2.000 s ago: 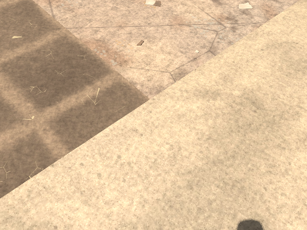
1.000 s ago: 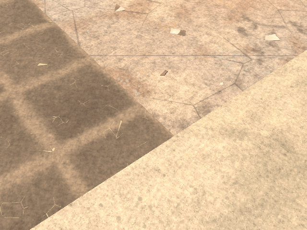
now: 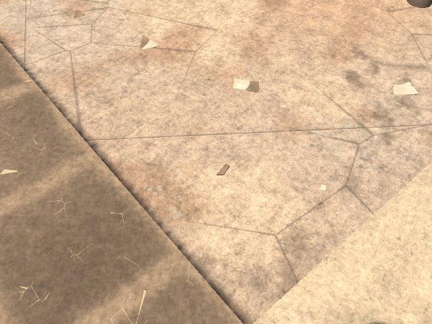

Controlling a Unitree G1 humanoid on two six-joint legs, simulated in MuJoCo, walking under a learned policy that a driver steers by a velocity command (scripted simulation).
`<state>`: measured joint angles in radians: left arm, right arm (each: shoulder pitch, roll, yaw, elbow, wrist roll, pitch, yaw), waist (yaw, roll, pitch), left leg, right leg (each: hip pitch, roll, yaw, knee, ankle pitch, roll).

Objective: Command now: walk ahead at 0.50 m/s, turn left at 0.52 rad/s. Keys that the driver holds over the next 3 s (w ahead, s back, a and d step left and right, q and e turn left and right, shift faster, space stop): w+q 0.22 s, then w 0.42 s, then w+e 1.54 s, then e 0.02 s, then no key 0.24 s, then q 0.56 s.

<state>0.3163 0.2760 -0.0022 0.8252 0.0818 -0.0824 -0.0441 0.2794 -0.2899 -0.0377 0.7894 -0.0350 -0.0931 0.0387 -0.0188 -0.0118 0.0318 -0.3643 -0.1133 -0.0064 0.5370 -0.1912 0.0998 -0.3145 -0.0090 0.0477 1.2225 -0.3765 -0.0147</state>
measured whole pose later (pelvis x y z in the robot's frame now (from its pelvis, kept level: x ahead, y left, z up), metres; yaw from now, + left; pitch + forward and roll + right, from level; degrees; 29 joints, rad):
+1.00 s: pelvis +0.54 +0.09 -0.06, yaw +5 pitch +1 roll -4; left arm 0.61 0.19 -0.02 0.98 0.09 -0.10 -0.09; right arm 0.01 -0.22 0.03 0.69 -0.07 -0.06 0.03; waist 0.13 0.08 -0.01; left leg -0.36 0.09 -0.02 0.41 0.04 0.02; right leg 0.02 0.09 0.11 0.75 -0.70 -0.03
